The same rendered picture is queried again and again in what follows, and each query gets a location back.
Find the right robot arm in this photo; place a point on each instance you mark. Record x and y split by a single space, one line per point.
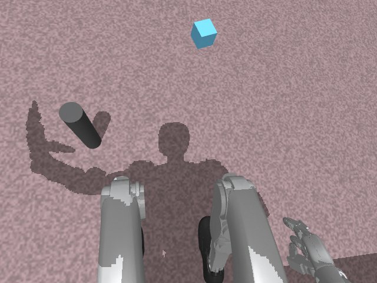
330 274

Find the right robot foot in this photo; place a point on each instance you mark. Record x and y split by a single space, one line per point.
204 246

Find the right robot hand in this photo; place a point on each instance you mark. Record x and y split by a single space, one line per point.
315 253

